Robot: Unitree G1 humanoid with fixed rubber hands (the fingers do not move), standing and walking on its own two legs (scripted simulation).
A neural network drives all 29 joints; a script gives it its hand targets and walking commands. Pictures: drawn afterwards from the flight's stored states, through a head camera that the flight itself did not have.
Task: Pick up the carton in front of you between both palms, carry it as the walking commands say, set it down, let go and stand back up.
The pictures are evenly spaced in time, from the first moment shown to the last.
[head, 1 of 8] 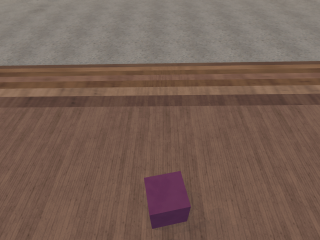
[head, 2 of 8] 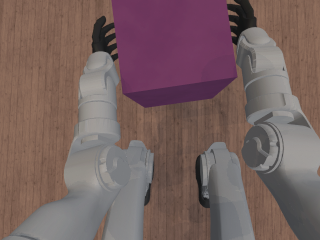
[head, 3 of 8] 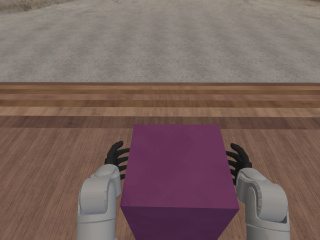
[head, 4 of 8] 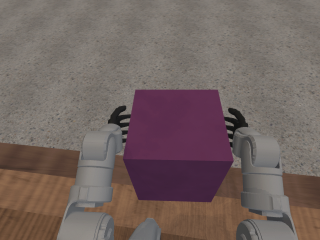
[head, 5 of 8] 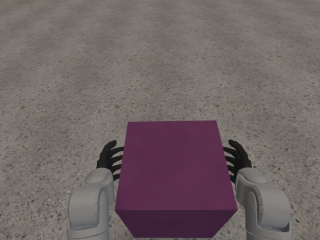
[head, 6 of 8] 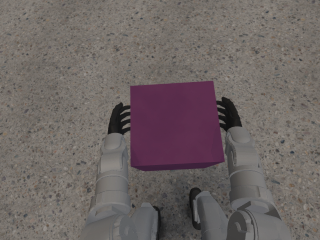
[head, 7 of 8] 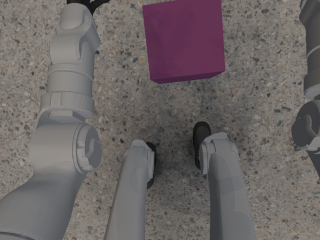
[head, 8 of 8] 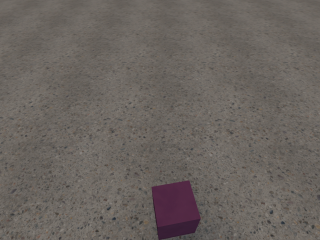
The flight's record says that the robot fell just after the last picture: no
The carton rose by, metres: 0.69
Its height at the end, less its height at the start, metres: -0.86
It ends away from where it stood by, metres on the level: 5.41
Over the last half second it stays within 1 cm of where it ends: yes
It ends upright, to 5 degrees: yes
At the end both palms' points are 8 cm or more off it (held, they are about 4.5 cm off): yes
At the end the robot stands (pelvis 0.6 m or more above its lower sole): yes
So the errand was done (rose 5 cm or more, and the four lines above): yes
